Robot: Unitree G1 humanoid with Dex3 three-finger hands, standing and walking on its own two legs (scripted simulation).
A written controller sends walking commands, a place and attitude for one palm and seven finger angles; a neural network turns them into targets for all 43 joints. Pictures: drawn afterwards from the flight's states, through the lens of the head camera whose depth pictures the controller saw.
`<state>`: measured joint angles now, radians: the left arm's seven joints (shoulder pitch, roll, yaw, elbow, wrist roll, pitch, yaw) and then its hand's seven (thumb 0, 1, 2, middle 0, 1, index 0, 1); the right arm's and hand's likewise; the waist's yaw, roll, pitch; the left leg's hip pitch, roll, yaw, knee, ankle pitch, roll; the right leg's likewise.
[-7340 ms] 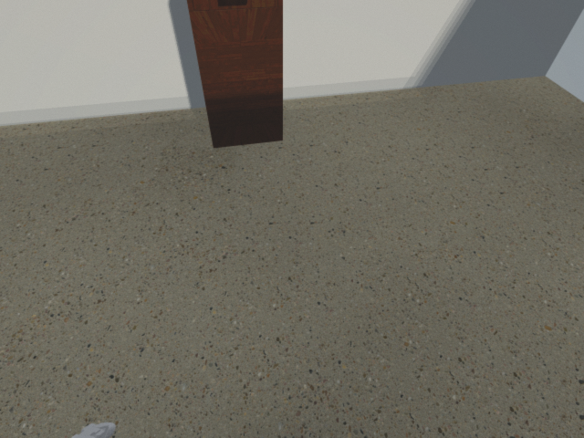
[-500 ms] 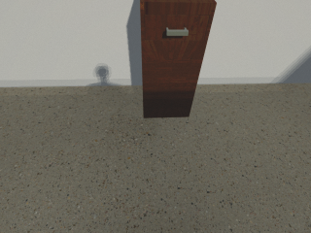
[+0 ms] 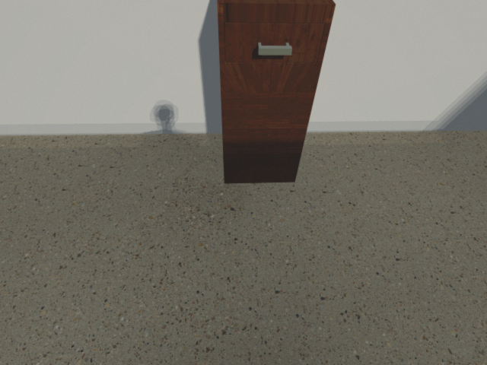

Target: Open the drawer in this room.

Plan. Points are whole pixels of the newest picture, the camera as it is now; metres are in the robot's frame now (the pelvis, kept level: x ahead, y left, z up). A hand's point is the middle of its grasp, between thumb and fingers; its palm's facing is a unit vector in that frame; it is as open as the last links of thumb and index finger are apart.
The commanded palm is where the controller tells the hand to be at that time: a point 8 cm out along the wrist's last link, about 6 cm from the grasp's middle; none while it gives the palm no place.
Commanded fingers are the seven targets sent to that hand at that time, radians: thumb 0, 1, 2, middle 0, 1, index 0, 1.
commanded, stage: walk to a spot facing it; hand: left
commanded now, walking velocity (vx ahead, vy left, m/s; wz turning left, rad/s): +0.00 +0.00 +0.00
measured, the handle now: (274, 47) +1.14 -0.04 +0.01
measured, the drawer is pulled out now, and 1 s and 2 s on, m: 0.00 0.00 0.00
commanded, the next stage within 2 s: turn to face it in 1.96 s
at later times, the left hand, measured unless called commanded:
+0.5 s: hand out of the picture +0.02 +0.20 -0.19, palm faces -0.08 -0.97 -0.21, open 7.4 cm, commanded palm none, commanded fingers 0.00 0.90 0.90 -0.20 -0.30 -0.20 -0.30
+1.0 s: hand out of the picture +0.11 +0.15 -0.17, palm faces -0.32 -0.92 -0.21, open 7.4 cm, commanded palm none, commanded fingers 0.00 0.90 0.90 -0.20 -0.30 -0.20 -0.30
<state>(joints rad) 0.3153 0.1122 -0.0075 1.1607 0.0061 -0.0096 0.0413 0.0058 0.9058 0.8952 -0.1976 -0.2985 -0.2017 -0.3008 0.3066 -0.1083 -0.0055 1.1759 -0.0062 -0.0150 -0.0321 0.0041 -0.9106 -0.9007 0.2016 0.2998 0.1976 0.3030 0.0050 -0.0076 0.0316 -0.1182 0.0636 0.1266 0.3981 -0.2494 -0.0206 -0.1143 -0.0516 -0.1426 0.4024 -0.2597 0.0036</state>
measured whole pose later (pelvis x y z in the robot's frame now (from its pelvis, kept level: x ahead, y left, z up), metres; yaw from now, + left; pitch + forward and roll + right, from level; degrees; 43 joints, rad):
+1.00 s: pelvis +0.02 -0.02 +0.00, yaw -24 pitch +1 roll +0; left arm 0.31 0.21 0.04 0.96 0.02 -0.01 -0.02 0.01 0.90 0.89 -0.20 -0.30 -0.21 -0.30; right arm 0.08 -0.25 -0.06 0.88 -0.02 0.01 0.02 0.01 -0.91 -0.90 0.20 0.30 0.20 0.30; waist 0.05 -0.01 0.06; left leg -0.48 0.08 0.04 0.87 -0.36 -0.09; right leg -0.18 0.04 0.06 0.43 -0.27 -0.03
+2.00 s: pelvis +0.31 -0.24 -0.01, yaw -56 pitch +1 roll +0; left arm 0.26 0.23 0.06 0.99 0.02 -0.05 -0.01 0.00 0.92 0.89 -0.20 -0.30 -0.21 -0.30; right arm 0.10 -0.20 -0.04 0.89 -0.02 -0.02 0.01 0.01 -0.91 -0.90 0.20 0.30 0.20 0.30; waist 0.03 0.02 0.04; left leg -0.59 0.15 0.04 0.87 -0.23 -0.09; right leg -0.17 0.08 -0.01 0.44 -0.29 -0.08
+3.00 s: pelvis +0.38 -0.36 -0.01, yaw -31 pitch +0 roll +2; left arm 0.24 0.20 0.03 0.93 0.03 0.01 0.02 0.01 0.90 0.89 -0.20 -0.30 -0.21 -0.30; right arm 0.11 -0.28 -0.08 0.93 -0.01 0.08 0.03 0.01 -0.91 -0.90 0.20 0.30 0.19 0.30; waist 0.02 0.00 0.09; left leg -0.43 0.07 0.06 0.92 -0.41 -0.08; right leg -0.20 -0.14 -0.31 0.53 -0.32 -0.03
